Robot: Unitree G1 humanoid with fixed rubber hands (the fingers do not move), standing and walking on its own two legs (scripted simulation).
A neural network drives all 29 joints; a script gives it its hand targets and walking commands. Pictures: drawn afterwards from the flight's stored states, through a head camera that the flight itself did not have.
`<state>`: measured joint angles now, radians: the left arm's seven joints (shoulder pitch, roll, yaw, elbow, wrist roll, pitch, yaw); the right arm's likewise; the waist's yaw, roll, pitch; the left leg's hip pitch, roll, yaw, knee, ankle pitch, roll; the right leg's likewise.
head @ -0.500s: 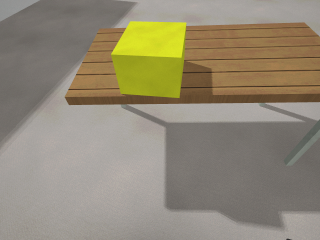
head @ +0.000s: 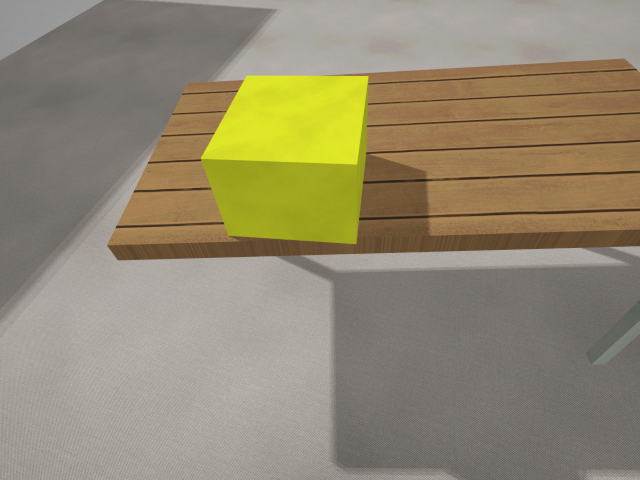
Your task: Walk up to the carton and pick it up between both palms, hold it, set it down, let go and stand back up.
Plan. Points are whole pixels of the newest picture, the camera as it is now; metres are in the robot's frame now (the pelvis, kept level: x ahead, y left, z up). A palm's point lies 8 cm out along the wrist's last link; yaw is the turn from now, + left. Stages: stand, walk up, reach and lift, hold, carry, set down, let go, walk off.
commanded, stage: walk up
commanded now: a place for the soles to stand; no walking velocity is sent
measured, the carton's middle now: (298, 155) +0.71 +0.08 +0.00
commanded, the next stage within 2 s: none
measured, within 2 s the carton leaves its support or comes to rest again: neither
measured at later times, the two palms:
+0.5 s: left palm (48, 466) +0.18 +0.40 -0.09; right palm (541, 441) +0.21 -0.25 -0.09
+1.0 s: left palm (58, 427) +0.23 +0.41 -0.10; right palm (506, 398) +0.27 -0.23 -0.11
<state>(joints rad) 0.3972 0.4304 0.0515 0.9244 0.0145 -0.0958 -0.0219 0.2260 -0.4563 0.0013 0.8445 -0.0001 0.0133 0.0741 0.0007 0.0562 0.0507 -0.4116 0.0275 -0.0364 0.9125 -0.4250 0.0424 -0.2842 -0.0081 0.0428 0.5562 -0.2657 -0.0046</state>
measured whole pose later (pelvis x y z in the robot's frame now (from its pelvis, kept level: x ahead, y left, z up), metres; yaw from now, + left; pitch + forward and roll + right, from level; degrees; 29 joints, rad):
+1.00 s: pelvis +0.19 +0.08 -0.01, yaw +1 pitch -1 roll -1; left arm 0.27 0.43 0.05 0.92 0.00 -0.04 0.01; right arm 0.24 -0.44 0.00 0.84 0.00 0.00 0.03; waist 0.00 0.03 0.07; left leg -0.33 0.01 -0.01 0.68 -0.34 0.01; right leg -0.33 -0.01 0.04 0.63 -0.33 -0.01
